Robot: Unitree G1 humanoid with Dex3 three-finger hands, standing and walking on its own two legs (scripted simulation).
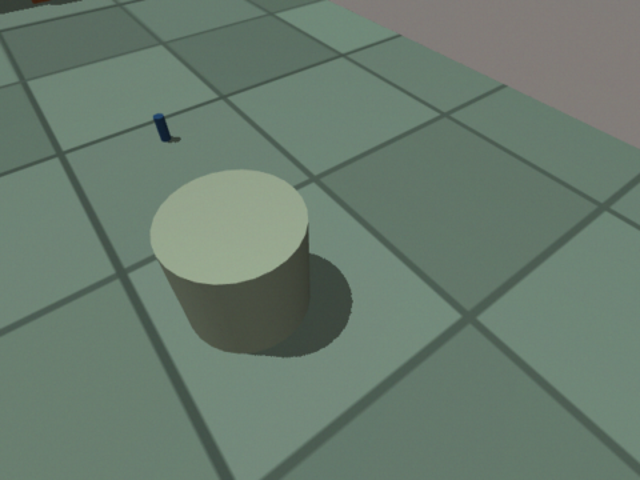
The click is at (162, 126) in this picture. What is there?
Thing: slim round
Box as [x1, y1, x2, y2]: [153, 113, 170, 141]
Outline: 155,114 153,118 161,140 167,141 170,139 170,136 163,115 160,113
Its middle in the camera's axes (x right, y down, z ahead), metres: -0.82 -0.59 +2.06
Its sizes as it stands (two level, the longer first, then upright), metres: 0.053 0.053 0.140
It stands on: the floor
